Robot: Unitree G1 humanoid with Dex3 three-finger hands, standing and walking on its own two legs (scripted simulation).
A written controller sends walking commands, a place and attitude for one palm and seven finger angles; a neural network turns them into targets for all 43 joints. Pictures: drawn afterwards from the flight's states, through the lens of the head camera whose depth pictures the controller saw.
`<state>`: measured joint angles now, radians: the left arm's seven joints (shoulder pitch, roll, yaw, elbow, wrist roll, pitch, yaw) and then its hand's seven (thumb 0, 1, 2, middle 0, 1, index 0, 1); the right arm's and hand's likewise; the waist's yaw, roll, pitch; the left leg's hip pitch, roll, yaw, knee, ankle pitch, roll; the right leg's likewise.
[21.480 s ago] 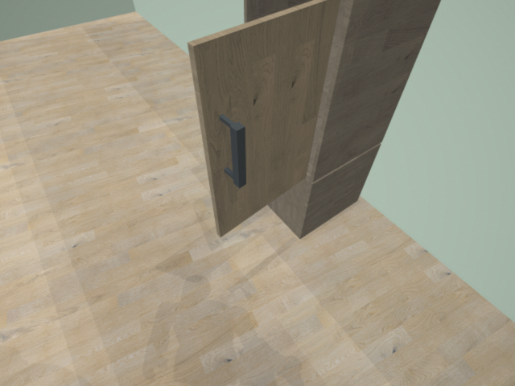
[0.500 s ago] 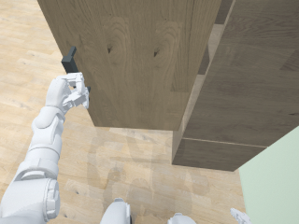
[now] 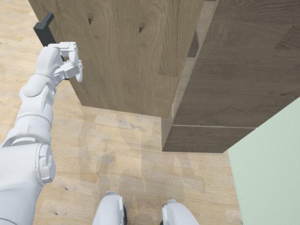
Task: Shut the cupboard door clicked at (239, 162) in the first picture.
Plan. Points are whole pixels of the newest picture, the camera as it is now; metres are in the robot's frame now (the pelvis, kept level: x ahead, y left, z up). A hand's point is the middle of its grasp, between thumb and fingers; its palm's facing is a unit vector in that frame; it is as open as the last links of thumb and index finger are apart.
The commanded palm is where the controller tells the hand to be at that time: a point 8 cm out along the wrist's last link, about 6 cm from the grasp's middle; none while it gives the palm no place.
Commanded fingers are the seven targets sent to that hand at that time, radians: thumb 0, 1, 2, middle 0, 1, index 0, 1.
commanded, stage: push the door shut along its arc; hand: left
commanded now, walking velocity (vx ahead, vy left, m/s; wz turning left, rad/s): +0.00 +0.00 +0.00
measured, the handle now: (58, 49) +0.57 +0.22 +0.09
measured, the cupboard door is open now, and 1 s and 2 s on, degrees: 83 72 66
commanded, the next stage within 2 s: pull the fist back off the door in 1.06 s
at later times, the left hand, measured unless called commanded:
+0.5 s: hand (92, 49) +0.54 +0.13 +0.11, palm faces -0.31 -0.95 -0.01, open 3.1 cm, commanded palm +0.55 +0.17 +0.10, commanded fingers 0.00 0.90 0.90 -1.30 -1.50 -1.30 -1.50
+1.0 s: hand (96, 41) +0.58 +0.12 +0.11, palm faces -0.39 -0.92 -0.03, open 2.9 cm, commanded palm +0.61 +0.12 +0.10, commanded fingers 0.00 0.90 0.90 -1.30 -1.50 -1.30 -1.50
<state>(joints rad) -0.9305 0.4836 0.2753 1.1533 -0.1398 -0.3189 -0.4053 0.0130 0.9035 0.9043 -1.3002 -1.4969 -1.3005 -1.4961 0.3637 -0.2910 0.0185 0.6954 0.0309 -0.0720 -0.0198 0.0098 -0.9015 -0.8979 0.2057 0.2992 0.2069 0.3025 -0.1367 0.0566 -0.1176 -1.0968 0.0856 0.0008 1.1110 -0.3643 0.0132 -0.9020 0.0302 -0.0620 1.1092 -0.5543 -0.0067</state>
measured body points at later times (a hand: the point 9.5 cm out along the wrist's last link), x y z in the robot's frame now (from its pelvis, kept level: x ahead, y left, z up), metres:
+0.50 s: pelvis +0.00 +0.00 -0.01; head +0.14 +0.02 +0.41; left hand +0.56 +0.18 +0.12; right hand +0.01 -0.27 -0.12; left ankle +0.08 +0.12 -0.65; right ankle -0.01 -0.12 -0.65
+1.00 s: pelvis +0.00 +0.01 -0.03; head +0.17 +0.04 +0.38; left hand +0.59 +0.17 +0.12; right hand -0.03 -0.26 -0.13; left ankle +0.08 +0.12 -0.65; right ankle -0.01 -0.12 -0.65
